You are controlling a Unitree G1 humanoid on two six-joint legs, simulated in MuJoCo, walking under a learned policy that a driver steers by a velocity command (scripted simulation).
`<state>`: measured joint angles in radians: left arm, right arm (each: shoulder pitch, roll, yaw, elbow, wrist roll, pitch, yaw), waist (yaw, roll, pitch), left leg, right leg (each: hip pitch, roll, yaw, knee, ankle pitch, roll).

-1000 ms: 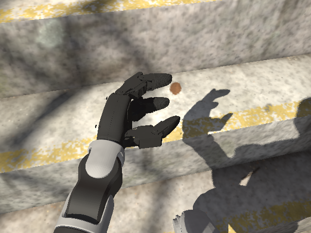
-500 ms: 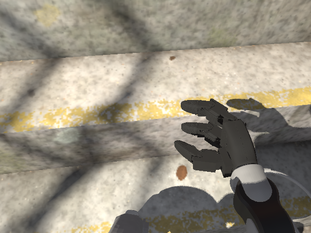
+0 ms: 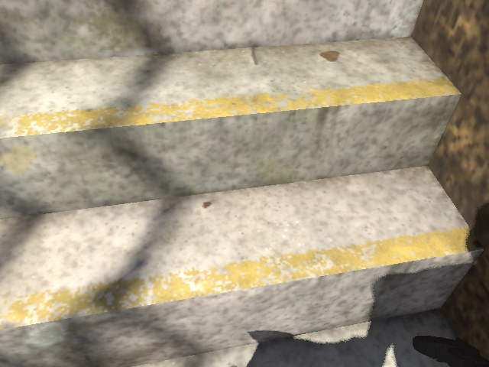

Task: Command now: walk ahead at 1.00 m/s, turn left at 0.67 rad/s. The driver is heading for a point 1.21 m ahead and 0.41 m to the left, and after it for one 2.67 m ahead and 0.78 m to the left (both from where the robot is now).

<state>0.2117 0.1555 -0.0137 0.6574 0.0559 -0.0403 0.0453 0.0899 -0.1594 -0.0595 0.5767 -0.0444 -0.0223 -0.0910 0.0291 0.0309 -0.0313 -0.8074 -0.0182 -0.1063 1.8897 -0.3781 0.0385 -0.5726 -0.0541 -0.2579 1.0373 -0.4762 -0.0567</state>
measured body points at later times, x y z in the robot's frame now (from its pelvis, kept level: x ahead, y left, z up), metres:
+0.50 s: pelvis +0.08 +0.09 +0.07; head +0.10 +0.12 +0.52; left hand +0.19 +0.40 +0.00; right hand +0.34 -0.10 -0.01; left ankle +0.03 +0.14 -0.64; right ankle +0.05 -0.09 -0.46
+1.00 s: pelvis +0.15 +0.15 +0.20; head +0.16 +0.20 +0.65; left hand +0.32 +0.44 +0.14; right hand +0.36 -0.05 +0.11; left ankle +0.08 +0.21 -0.35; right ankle +0.14 +0.01 -0.44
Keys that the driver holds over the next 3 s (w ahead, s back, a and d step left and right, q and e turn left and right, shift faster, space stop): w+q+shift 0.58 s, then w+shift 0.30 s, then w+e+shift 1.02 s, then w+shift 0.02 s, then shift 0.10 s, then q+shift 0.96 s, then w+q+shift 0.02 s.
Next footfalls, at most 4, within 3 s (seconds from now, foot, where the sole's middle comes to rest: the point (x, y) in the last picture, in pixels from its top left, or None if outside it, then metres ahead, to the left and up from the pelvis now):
0.48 left None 0.06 0.15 -0.70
0.78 right None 0.18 0.03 -0.47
1.10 left None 0.22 0.33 -0.47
1.72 right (152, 253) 0.53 0.21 -0.24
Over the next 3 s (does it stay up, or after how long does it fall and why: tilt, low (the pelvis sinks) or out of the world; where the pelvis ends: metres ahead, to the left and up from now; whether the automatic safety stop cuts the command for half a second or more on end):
stays up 0.82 0.03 0.72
